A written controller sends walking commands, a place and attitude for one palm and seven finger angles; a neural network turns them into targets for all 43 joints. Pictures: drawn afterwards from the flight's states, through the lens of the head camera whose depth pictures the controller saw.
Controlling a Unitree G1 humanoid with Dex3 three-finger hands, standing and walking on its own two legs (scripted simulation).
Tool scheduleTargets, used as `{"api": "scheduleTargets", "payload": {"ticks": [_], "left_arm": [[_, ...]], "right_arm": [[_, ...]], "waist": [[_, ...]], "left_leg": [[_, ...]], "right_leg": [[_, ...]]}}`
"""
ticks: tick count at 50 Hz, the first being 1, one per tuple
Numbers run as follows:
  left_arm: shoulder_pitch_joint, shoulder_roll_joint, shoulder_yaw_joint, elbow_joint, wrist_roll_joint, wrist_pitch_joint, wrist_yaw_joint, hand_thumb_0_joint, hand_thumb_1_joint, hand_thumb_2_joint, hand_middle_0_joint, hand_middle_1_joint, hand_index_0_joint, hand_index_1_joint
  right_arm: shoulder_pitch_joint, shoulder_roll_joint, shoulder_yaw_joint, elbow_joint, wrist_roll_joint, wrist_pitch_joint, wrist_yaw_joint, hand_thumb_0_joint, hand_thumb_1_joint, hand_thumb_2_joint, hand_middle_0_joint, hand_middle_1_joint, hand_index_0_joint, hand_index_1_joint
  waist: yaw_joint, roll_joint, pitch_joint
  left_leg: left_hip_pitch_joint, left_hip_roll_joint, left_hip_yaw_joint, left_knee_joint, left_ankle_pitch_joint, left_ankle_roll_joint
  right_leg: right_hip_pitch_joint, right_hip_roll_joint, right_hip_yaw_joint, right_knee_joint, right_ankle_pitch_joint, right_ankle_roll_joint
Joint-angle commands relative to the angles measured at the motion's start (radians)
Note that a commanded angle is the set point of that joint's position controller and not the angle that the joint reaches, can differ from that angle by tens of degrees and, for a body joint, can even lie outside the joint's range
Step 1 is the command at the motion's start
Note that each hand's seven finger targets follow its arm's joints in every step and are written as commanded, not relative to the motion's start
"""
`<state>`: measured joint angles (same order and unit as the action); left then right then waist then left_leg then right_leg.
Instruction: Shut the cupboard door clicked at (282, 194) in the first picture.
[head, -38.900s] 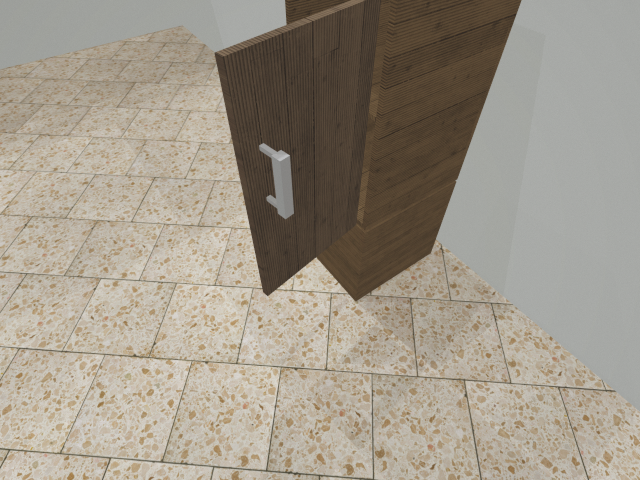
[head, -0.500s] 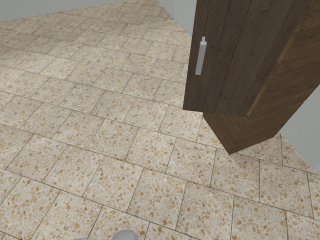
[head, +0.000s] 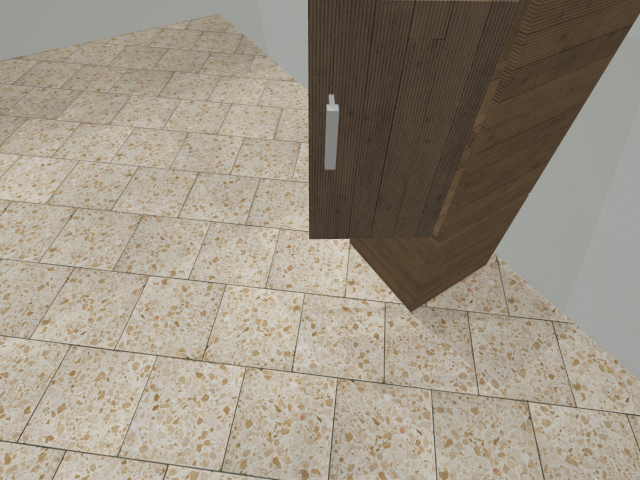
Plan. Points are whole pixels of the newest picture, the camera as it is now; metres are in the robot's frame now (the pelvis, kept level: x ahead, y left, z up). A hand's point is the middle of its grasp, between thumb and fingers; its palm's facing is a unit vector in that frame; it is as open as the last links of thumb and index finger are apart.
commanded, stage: take the last steps up to it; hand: left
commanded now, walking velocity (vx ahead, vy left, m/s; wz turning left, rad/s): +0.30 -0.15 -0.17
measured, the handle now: (330, 132) +0.72 -0.01 +0.01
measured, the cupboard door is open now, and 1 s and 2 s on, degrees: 59 59 59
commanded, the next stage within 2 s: come to a stop and stand still in 0.60 s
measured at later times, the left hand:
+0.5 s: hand out of the picture +0.15 +0.12 -0.21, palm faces -0.02 -0.99 -0.11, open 7.4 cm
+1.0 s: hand (306, 322) +0.40 +0.03 -0.17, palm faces -0.09 -0.97 -0.22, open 7.4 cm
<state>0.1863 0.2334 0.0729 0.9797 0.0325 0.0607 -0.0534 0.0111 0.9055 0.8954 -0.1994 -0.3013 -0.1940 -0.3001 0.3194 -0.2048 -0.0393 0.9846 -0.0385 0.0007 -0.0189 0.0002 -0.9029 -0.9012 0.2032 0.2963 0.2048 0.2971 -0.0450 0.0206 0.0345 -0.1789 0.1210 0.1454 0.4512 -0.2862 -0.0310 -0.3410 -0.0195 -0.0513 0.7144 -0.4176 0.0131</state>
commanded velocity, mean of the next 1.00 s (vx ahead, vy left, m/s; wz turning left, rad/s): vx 0.06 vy -0.03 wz -0.05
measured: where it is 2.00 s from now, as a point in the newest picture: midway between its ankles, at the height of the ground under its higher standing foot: outside the picture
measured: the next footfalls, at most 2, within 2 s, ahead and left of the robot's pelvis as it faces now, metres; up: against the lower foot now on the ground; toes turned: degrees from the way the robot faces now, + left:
right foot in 0.06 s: +0.05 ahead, -0.13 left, +0.00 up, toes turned -4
left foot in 0.44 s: +0.27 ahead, +0.04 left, +0.00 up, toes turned +6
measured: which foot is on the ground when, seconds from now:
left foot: down 0.00-0.06, up 0.08-0.42, down 0.44-0.84, up 0.86-1.00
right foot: up 0.00-0.04, down 0.06-0.46, up 0.48-0.82, down 0.84-1.00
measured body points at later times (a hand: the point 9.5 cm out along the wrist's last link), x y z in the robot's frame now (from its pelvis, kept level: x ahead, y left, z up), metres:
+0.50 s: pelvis +0.17 -0.05 -0.02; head +0.20 -0.02 +0.42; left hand +0.15 +0.17 -0.20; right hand +0.24 -0.30 -0.15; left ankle +0.24 +0.04 -0.74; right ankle +0.03 -0.13 -0.70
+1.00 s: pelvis +0.29 -0.13 -0.01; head +0.35 -0.16 +0.43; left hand +0.41 +0.08 -0.16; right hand +0.28 -0.39 -0.17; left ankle +0.23 -0.02 -0.68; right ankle +0.34 -0.28 -0.74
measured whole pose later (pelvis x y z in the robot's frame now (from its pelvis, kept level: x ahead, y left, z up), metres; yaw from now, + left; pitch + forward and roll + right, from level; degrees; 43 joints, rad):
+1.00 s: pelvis +0.29 -0.13 -0.01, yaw -3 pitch +1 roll +0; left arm 0.10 0.14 0.03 0.99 0.03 -0.01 0.02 0.01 0.90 0.89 -0.20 -0.30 -0.20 -0.30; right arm 0.24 -0.23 -0.07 1.03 0.00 0.06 -0.02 0.00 -0.91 -0.90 0.20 0.30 0.20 0.30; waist -0.04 0.04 0.12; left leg -0.39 0.01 0.03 1.06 -0.58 -0.05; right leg -0.36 -0.08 -0.05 0.55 -0.19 0.02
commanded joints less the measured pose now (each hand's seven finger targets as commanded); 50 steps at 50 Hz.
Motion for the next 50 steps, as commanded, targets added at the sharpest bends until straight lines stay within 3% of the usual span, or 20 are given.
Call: {"api": "scheduleTargets", "payload": {"ticks": [1,2,3,4,5,10,17,20,21,23,24,27,33,39,40,42,43,44,46,50], "left_arm": [[0.060,0.064,0.015,-0.046,-0.002,-0.047,-0.006,0.000,0.900,0.900,-0.200,-0.300,-0.200,-0.300],[0.154,0.120,0.029,-0.013,0.000,-0.057,0.003,0.000,0.900,0.900,-0.200,-0.300,-0.200,-0.300],[0.249,0.225,0.048,0.018,0.003,-0.067,0.021,0.000,0.900,0.900,-0.200,-0.300,-0.200,-0.300],[0.263,0.238,0.046,0.019,-0.009,-0.063,0.035,0.000,0.900,0.900,-0.200,-0.300,-0.200,-0.300],[0.215,0.211,0.041,0.007,-0.010,-0.061,0.046,0.000,0.900,0.900,-0.200,-0.300,-0.200,-0.300],[0.073,0.098,0.004,-0.010,-0.008,-0.095,0.053,0.000,0.900,0.900,-0.200,-0.300,-0.200,-0.300],[0.124,0.102,-0.002,0.043,-0.005,-0.104,0.057,0.000,0.900,0.900,-0.200,-0.300,-0.200,-0.300],[0.100,0.102,0.001,0.051,-0.012,-0.098,0.053,0.000,0.900,0.900,-0.200,-0.300,-0.200,-0.300],[0.095,0.095,0.002,0.041,-0.023,-0.096,0.051,0.000,0.900,0.900,-0.200,-0.300,-0.200,-0.300],[0.146,0.037,-0.018,0.004,-0.029,-0.093,0.039,0.000,0.900,0.900,-0.200,-0.300,-0.200,-0.300],[0.124,0.077,-0.006,0.002,-0.011,-0.087,0.041,0.000,0.900,0.900,-0.200,-0.300,-0.200,-0.300],[0.070,0.043,0.006,0.003,0.005,-0.065,0.025,0.000,0.900,0.900,-0.200,-0.300,-0.200,-0.300],[0.074,-0.014,-0.007,-0.002,-0.004,-0.041,0.016,0.000,0.900,0.900,-0.200,-0.300,-0.200,-0.300],[0.094,-0.003,-0.017,0.001,-0.011,-0.062,0.040,0.000,0.900,0.900,-0.200,-0.300,-0.200,-0.300],[0.135,0.044,-0.012,0.015,-0.009,-0.076,0.047,0.000,0.900,0.900,-0.200,-0.300,-0.200,-0.300],[0.174,0.183,0.005,0.028,-0.002,-0.095,0.069,0.000,0.900,0.900,-0.200,-0.300,-0.200,-0.300],[0.152,0.203,0.003,0.014,-0.004,-0.090,0.070,0.000,0.900,0.900,-0.200,-0.300,-0.200,-0.300],[0.103,0.195,0.003,0.001,0.000,-0.081,0.076,0.000,0.900,0.900,-0.200,-0.300,-0.200,-0.300],[0.068,0.168,0.012,0.004,-0.003,-0.076,0.094,0.000,0.900,0.900,-0.200,-0.300,-0.200,-0.300],[0.042,0.166,0.026,-0.022,-0.007,-0.063,0.112,0.000,0.900,0.900,-0.200,-0.300,-0.200,-0.300]], "right_arm": [[0.001,-0.213,-0.058,-0.025,0.003,-0.023,-0.008,0.000,-0.900,-0.900,0.200,0.300,0.200,0.300],[-0.023,-0.177,-0.049,-0.037,0.012,-0.025,-0.002,0.000,-0.900,-0.900,0.200,0.300,0.200,0.300],[-0.090,-0.091,-0.022,-0.083,0.022,-0.028,0.003,0.000,-0.900,-0.900,0.200,0.300,0.200,0.300],[-0.162,-0.128,-0.026,-0.107,0.015,-0.023,0.001,0.000,-0.900,-0.900,0.200,0.300,0.200,0.300],[-0.161,-0.130,-0.032,-0.105,0.017,-0.020,0.005,0.000,-0.900,-0.900,0.200,0.300,0.200,0.300],[-0.078,-0.088,-0.033,-0.037,0.003,-0.015,0.020,0.000,-0.900,-0.900,0.200,0.300,0.200,0.300],[-0.140,-0.071,-0.024,-0.072,0.008,-0.029,0.017,0.000,-0.900,-0.900,0.200,0.300,0.200,0.300],[-0.002,-0.095,-0.032,-0.022,0.005,-0.044,0.001,0.000,-0.900,-0.900,0.200,0.300,0.200,0.300],[0.113,-0.131,-0.042,0.014,0.001,-0.050,-0.008,0.000,-0.900,-0.900,0.200,0.300,0.200,0.300],[0.274,-0.288,-0.066,0.048,-0.012,-0.049,-0.028,0.000,-0.900,-0.900,0.200,0.300,0.200,0.300],[0.193,-0.269,-0.060,0.026,0.000,-0.038,-0.026,0.000,-0.900,-0.900,0.200,0.300,0.200,0.300],[0.022,-0.153,-0.034,-0.018,0.002,-0.046,-0.030,0.000,-0.900,-0.900,0.200,0.300,0.200,0.300],[0.017,-0.146,-0.041,-0.009,0.005,-0.051,-0.016,0.000,-0.900,-0.900,0.200,0.300,0.200,0.300],[-0.013,-0.140,-0.043,-0.003,0.014,-0.017,-0.010,0.000,-0.900,-0.900,0.200,0.300,0.200,0.300],[0.004,-0.110,-0.038,0.004,0.019,-0.014,-0.007,0.000,-0.900,-0.900,0.200,0.300,0.200,0.300],[0.085,-0.026,-0.025,0.003,0.039,0.000,0.003,0.000,-0.900,-0.900,0.200,0.300,0.200,0.300],[0.109,-0.042,-0.028,0.004,0.046,0.018,-0.002,0.000,-0.900,-0.900,0.200,0.300,0.200,0.300],[0.077,-0.026,-0.031,-0.001,0.044,0.027,-0.001,0.000,-0.900,-0.900,0.200,0.300,0.200,0.300],[0.055,-0.060,-0.030,0.012,0.037,0.043,-0.011,0.000,-0.900,-0.900,0.200,0.300,0.200,0.300],[-0.046,-0.095,-0.039,-0.021,0.034,0.054,0.003,0.000,-0.900,-0.900,0.200,0.300,0.200,0.300]], "waist": [[0.060,0.071,-0.052],[0.108,-0.057,-0.072],[0.159,-0.366,-0.052],[0.174,-0.300,0.000],[0.143,-0.188,0.041],[0.022,-0.103,0.061],[0.026,-0.099,0.041],[-0.046,-0.046,-0.017],[-0.090,-0.016,-0.080],[-0.105,0.276,-0.203],[-0.072,0.137,-0.129],[0.006,0.117,0.075],[0.031,0.124,-0.005],[0.062,0.133,-0.059],[0.075,0.056,-0.068],[0.069,-0.264,-0.190],[0.062,-0.225,-0.208],[0.055,-0.164,-0.117],[0.062,-0.338,-0.125],[0.082,-0.184,-0.176]], "left_leg": [[-0.082,0.163,-0.117,-0.027,-0.027,0.092],[-0.236,0.087,-0.026,0.128,-0.093,0.050],[-0.482,-0.063,0.071,0.400,-0.344,0.000],[-0.550,-0.050,-0.050,0.586,-0.376,0.015],[-0.570,-0.020,-0.092,0.657,-0.297,0.022],[-0.431,0.005,-0.082,0.629,-0.071,-0.003],[-0.377,-0.018,-0.047,0.308,-0.025,0.008],[-0.118,-0.077,0.011,0.132,0.079,0.021],[0.083,-0.058,-0.034,0.057,0.170,0.035],[0.381,0.411,-0.702,-0.144,0.251,0.251],[0.236,0.418,-0.658,-0.183,0.086,0.273],[-0.070,0.303,-0.448,-0.264,-0.028,0.188],[-0.031,0.174,-0.119,-0.226,0.217,0.153],[-0.027,0.119,-0.045,-0.001,0.400,0.095],[-0.061,0.065,-0.025,0.073,0.309,0.050],[-0.184,-0.080,-0.014,0.314,-0.307,-0.010],[-0.128,-0.075,-0.076,0.435,-0.391,0.004],[-0.152,-0.079,-0.096,0.511,-0.369,0.009],[-0.263,-0.081,-0.147,0.644,-0.351,-0.007],[-0.309,-0.096,-0.183,0.716,-0.244,-0.028]], "right_leg": [[0.229,0.041,-0.048,-0.291,0.173,-0.024],[0.400,-0.045,0.063,-0.383,0.091,-0.062],[0.501,-0.266,0.427,-0.507,-0.031,-0.175],[0.410,-0.343,0.523,-0.560,-0.059,-0.259],[0.358,-0.340,0.472,-0.574,-0.146,-0.283],[0.190,-0.201,0.194,-0.540,0.184,-0.238],[0.302,-0.187,0.174,-0.471,0.481,-0.248],[0.262,-0.130,0.121,-0.255,0.689,-0.205],[0.169,-0.080,0.079,-0.076,0.672,-0.165],[-0.233,0.090,0.039,0.470,-0.144,-0.070],[-0.246,0.025,0.119,0.562,-0.137,-0.078],[-0.249,-0.055,0.119,0.555,0.061,-0.039],[-0.151,-0.062,0.014,0.199,0.184,0.011],[0.111,-0.007,-0.057,-0.191,0.342,0.022],[0.198,-0.033,-0.017,-0.285,0.484,0.023],[0.341,-0.353,0.277,-0.295,1.037,-0.117],[0.267,-0.409,0.270,-0.330,1.002,-0.178],[0.181,-0.393,0.247,-0.333,0.954,-0.188],[0.265,-0.377,0.277,-0.288,1.178,-0.206],[0.287,-0.381,0.217,-0.288,1.043,-0.212]]}}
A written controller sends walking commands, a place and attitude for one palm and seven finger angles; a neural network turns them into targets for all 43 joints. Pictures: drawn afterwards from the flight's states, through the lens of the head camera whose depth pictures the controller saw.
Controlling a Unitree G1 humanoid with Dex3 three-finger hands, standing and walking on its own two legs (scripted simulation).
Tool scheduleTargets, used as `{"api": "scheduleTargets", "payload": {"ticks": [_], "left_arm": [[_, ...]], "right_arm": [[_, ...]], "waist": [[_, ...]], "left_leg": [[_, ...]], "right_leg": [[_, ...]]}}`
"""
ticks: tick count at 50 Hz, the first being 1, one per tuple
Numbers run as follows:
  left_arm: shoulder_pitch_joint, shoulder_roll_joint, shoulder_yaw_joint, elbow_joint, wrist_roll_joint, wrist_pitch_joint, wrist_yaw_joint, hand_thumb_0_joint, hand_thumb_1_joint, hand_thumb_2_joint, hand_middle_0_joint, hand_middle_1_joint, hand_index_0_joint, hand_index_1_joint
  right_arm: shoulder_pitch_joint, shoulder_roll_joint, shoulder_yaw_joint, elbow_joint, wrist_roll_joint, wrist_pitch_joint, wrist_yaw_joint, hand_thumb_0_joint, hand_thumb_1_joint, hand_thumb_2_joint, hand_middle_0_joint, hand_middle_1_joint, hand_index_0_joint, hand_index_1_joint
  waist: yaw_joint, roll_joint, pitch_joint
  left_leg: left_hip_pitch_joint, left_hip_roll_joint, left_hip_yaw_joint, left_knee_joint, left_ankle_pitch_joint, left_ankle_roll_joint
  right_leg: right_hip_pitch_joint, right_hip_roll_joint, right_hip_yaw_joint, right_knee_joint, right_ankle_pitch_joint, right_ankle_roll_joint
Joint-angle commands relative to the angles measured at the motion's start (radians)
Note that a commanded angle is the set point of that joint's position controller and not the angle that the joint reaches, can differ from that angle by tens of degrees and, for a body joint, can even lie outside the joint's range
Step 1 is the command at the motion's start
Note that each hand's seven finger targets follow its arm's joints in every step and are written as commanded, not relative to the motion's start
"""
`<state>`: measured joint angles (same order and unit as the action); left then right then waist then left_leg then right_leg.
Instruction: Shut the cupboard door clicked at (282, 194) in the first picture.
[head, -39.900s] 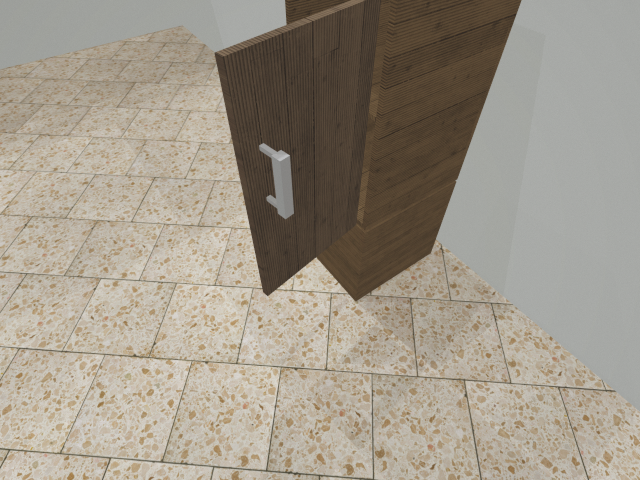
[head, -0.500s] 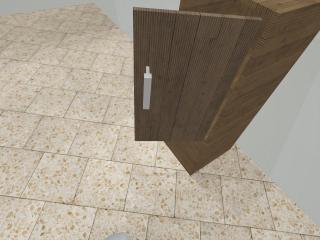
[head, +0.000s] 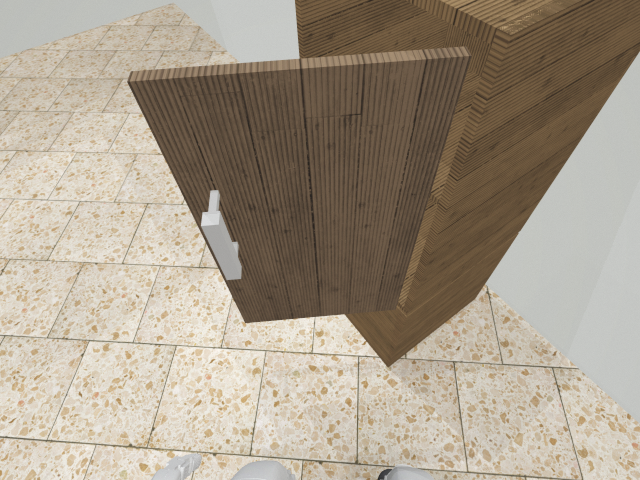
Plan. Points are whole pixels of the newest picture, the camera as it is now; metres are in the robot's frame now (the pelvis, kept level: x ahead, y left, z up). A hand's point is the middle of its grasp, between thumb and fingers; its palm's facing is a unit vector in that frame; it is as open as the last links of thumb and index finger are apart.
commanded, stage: come to a stop and stand still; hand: left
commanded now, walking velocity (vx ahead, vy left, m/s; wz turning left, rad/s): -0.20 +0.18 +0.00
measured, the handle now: (224, 236) +0.42 +0.15 +0.03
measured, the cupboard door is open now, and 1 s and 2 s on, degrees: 59 59 59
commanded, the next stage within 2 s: look again from close up in 1.08 s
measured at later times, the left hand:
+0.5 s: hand out of the picture -0.03 +0.27 -0.17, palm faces +0.07 -0.97 -0.23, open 7.4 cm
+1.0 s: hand out of the picture -0.08 +0.21 -0.17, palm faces +0.00 -0.99 -0.14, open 7.4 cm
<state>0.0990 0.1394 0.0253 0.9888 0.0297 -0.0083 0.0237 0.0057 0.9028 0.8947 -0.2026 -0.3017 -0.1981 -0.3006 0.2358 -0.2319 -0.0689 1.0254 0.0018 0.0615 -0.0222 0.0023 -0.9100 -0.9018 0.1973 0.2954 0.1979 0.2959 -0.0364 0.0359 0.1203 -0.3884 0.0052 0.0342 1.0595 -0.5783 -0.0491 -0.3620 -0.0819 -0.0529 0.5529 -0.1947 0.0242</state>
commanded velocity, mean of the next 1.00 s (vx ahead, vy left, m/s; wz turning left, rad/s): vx -0.01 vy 0.00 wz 0.00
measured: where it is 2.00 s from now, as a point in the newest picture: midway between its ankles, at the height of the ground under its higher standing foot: outside the picture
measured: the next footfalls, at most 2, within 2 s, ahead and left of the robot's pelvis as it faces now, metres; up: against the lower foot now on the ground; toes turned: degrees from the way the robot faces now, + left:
left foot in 0.22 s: +0.01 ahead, +0.14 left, +0.00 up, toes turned +3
right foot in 0.58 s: -0.07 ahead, -0.05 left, +0.00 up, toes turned +1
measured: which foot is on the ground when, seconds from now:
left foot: up 0.00-0.20, down 0.22-1.00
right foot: down 0.00-0.22, up 0.24-0.56, down 0.58-1.00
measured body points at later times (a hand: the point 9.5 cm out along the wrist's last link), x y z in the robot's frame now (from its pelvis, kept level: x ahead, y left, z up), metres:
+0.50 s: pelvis -0.03 +0.07 +0.01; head -0.01 +0.09 +0.46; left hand -0.03 +0.33 -0.15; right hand +0.04 -0.16 -0.13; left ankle -0.03 +0.14 -0.73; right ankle -0.09 -0.07 -0.69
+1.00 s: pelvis -0.07 +0.06 +0.01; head -0.07 +0.07 +0.46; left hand -0.08 +0.27 -0.16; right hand -0.13 -0.16 -0.14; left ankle -0.03 +0.14 -0.73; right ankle -0.11 -0.05 -0.73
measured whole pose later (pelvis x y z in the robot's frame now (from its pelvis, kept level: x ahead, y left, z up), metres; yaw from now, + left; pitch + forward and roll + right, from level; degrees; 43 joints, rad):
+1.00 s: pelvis -0.07 +0.06 +0.01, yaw +0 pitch -2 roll +0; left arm 0.30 0.13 0.00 1.13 0.01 0.01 0.04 0.01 0.91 0.89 -0.20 -0.30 -0.20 -0.30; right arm 0.36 -0.13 -0.01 1.17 -0.01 0.02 -0.03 0.00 -0.91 -0.90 0.20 0.30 0.20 0.30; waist -0.03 -0.04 0.03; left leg -0.21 -0.03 0.08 0.36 -0.13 0.05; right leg -0.09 0.01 0.01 0.38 -0.26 -0.01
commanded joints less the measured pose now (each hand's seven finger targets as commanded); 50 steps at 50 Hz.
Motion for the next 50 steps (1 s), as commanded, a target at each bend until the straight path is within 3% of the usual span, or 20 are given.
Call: {"api": "scheduleTargets", "payload": {"ticks": [1,5,7,9,10,11,12,13,14,17,20,25,27,29,30,32,34,41,45,50], "left_arm": [[0.119,0.258,0.075,-0.038,-0.003,0.007,0.037,0.000,0.900,0.900,-0.200,-0.300,-0.200,-0.300],[0.072,0.254,0.075,-0.070,0.012,0.014,0.032,0.000,0.900,0.900,-0.200,-0.300,-0.200,-0.300],[0.051,0.253,0.074,-0.079,0.015,0.020,0.021,0.000,0.900,0.900,-0.200,-0.300,-0.200,-0.300],[0.043,0.244,0.071,-0.079,0.004,0.032,0.014,0.000,0.900,0.900,-0.200,-0.300,-0.200,-0.300],[0.067,0.201,0.060,-0.088,-0.003,0.043,0.010,0.000,0.900,0.900,-0.200,-0.300,-0.200,-0.300],[0.092,0.130,0.048,-0.098,-0.014,0.054,0.007,0.000,0.900,0.900,-0.200,-0.300,-0.200,-0.300],[0.060,0.141,0.047,-0.100,-0.011,0.066,0.014,0.000,0.900,0.900,-0.200,-0.300,-0.200,-0.300],[0.066,0.147,0.053,-0.098,-0.013,0.069,0.007,0.000,0.900,0.900,-0.200,-0.300,-0.200,-0.300],[0.084,0.150,0.055,-0.071,-0.003,0.076,0.007,0.000,0.900,0.900,-0.200,-0.300,-0.200,-0.300],[0.142,0.163,0.052,-0.032,-0.010,0.066,0.006,0.000,0.900,0.900,-0.200,-0.300,-0.200,-0.300],[0.151,0.151,0.036,-0.015,-0.014,0.052,0.004,0.000,0.900,0.900,-0.200,-0.300,-0.200,-0.300],[0.164,0.126,0.013,0.004,-0.018,0.042,0.007,0.000,0.900,0.900,-0.200,-0.300,-0.200,-0.300],[0.231,0.113,0.010,0.040,-0.019,0.033,0.014,0.000,0.900,0.900,-0.200,-0.300,-0.200,-0.300],[0.241,0.133,0.004,0.068,-0.014,0.016,0.021,0.000,0.900,0.900,-0.200,-0.300,-0.200,-0.300],[0.216,0.145,0.002,0.067,-0.016,0.012,0.019,0.000,0.900,0.900,-0.200,-0.300,-0.200,-0.300],[0.214,0.131,-0.003,0.078,-0.015,0.010,0.016,0.000,0.900,0.900,-0.200,-0.300,-0.200,-0.300],[0.228,0.107,-0.012,0.094,-0.021,-0.003,0.021,0.000,0.900,0.900,-0.200,-0.300,-0.200,-0.300],[0.248,0.091,-0.015,0.115,-0.018,0.010,0.021,0.000,0.900,0.900,-0.200,-0.300,-0.200,-0.300],[0.273,0.081,-0.013,0.125,-0.016,0.014,0.020,0.000,0.900,0.900,-0.200,-0.300,-0.200,-0.300],[0.290,0.064,-0.012,0.130,-0.018,0.009,0.019,0.000,0.900,0.900,-0.200,-0.300,-0.200,-0.300]], "right_arm": [[0.018,-0.054,-0.006,-0.072,-0.010,-0.004,0.012,0.000,-0.900,-0.900,0.200,0.300,0.200,0.300],[0.014,-0.032,-0.006,-0.091,-0.009,-0.007,0.019,0.000,-0.900,-0.900,0.200,0.300,0.200,0.300],[0.057,-0.028,-0.003,-0.086,-0.009,-0.018,0.020,0.000,-0.900,-0.900,0.200,0.300,0.200,0.300],[0.126,-0.048,-0.001,-0.066,-0.010,-0.030,0.018,0.000,-0.900,-0.900,0.200,0.300,0.200,0.300],[0.120,-0.094,-0.009,-0.068,-0.013,-0.038,0.018,0.000,-0.900,-0.900,0.200,0.300,0.200,0.300],[0.080,-0.191,-0.023,-0.103,-0.025,-0.045,0.015,0.000,-0.900,-0.900,0.200,0.300,0.200,0.300],[0.011,-0.210,-0.020,-0.136,-0.034,-0.036,0.005,0.000,-0.900,-0.900,0.200,0.300,0.200,0.300],[-0.056,-0.183,-0.008,-0.158,-0.038,-0.038,-0.009,0.000,-0.900,-0.900,0.200,0.300,0.200,0.300],[-0.072,-0.159,0.000,-0.149,-0.037,-0.047,-0.015,0.000,-0.900,-0.900,0.200,0.300,0.200,0.300],[-0.066,-0.112,0.023,-0.141,-0.026,-0.057,-0.024,0.000,-0.900,-0.900,0.200,0.300,0.200,0.300],[-0.019,-0.098,0.024,-0.116,-0.015,-0.065,-0.028,0.000,-0.900,-0.900,0.200,0.300,0.200,0.300],[0.044,-0.095,0.018,-0.050,-0.014,-0.062,-0.023,0.000,-0.900,-0.900,0.200,0.300,0.200,0.300],[0.043,-0.080,0.020,-0.030,-0.004,-0.064,-0.022,0.000,-0.900,-0.900,0.200,0.300,0.200,0.300],[0.033,-0.037,0.029,-0.020,0.007,-0.066,-0.015,0.000,-0.900,-0.900,0.200,0.300,0.200,0.300],[0.037,-0.018,0.035,-0.010,0.006,-0.065,-0.009,0.000,-0.900,-0.900,0.200,0.300,0.200,0.300],[0.059,-0.025,0.037,0.017,-0.006,-0.067,-0.003,0.000,-0.900,-0.900,0.200,0.300,0.200,0.300],[0.076,-0.038,0.039,0.045,-0.007,-0.075,-0.009,0.000,-0.900,-0.900,0.200,0.300,0.200,0.300],[0.108,-0.017,0.051,0.099,-0.010,-0.062,-0.009,0.000,-0.900,-0.900,0.200,0.300,0.200,0.300],[0.137,-0.003,0.050,0.107,-0.011,-0.057,-0.012,0.000,-0.900,-0.900,0.200,0.300,0.200,0.300],[0.161,0.006,0.048,0.110,-0.012,-0.062,-0.016,0.000,-0.900,-0.900,0.200,0.300,0.200,0.300]], "waist": [[0.071,-0.195,-0.262],[0.052,-0.227,-0.222],[0.025,-0.257,-0.216],[-0.009,-0.215,-0.213],[-0.004,-0.053,-0.201],[0.007,0.284,-0.158],[0.003,0.273,-0.102],[0.039,0.173,-0.066],[0.048,0.226,-0.081],[0.066,0.149,-0.106],[0.050,0.058,-0.162],[0.026,0.058,-0.177],[0.049,0.017,-0.191],[0.031,-0.072,-0.134],[0.020,-0.077,-0.097],[0.011,-0.069,-0.109],[0.015,-0.154,-0.130],[0.023,-0.056,0.029],[0.028,-0.026,0.055],[0.028,-0.034,-0.005]], "left_leg": [[-0.095,0.020,-0.075,0.089,0.068,-0.012],[0.010,0.018,-0.053,-0.119,0.092,-0.007],[0.083,0.007,-0.018,-0.281,0.156,0.000],[0.252,0.000,0.013,-0.564,0.354,0.006],[0.314,0.071,-0.076,-0.661,0.363,0.023],[0.199,0.296,-0.339,-0.792,0.484,0.102],[0.019,0.351,-0.364,-0.825,0.528,0.175],[-0.031,0.316,-0.259,-0.819,0.573,0.199],[0.033,0.253,-0.230,-0.788,0.672,0.171],[0.162,0.214,-0.150,-0.732,0.814,0.172],[0.310,0.226,-0.159,-0.720,0.870,0.207],[0.345,0.245,-0.213,-0.728,0.832,0.226],[0.292,0.203,-0.201,-0.705,0.734,0.176],[0.197,0.112,-0.144,-0.699,0.496,0.096],[0.204,0.083,-0.127,-0.722,0.439,0.076],[0.286,0.071,-0.114,-0.731,0.517,0.068],[0.310,0.094,-0.110,-0.724,0.567,0.081],[0.215,0.077,-0.113,-0.807,0.302,0.075],[0.173,0.080,-0.123,-0.825,0.227,0.076],[0.196,0.085,-0.128,-0.817,0.249,0.078]], "right_leg": [[0.276,-0.313,0.208,-0.135,0.760,-0.219],[0.155,-0.283,0.177,-0.165,0.539,-0.208],[0.112,-0.247,0.166,-0.163,0.373,-0.175],[0.025,-0.190,0.141,-0.092,0.148,-0.106],[-0.069,-0.104,0.093,0.020,-0.052,-0.057],[-0.136,0.031,-0.007,0.177,-0.328,0.016],[-0.058,0.055,0.081,0.312,-0.383,0.005],[-0.019,0.040,0.108,0.381,-0.320,-0.006],[-0.057,0.061,0.118,0.454,-0.278,0.000],[-0.084,0.071,0.133,0.504,-0.226,0.008],[-0.072,0.063,0.104,0.388,-0.226,0.020],[0.094,0.065,0.064,0.029,-0.216,0.000],[0.227,0.061,0.076,-0.175,-0.039,-0.012],[0.254,-0.031,0.200,-0.260,0.049,-0.060],[0.204,-0.067,0.211,-0.272,0.029,-0.086],[0.152,-0.032,0.182,-0.231,0.049,-0.081],[0.187,-0.027,0.170,-0.239,0.102,-0.068],[0.114,-0.013,0.173,-0.290,-0.126,-0.064],[0.112,0.000,0.165,-0.291,-0.161,-0.062],[0.134,0.005,0.159,-0.275,-0.125,-0.064]]}}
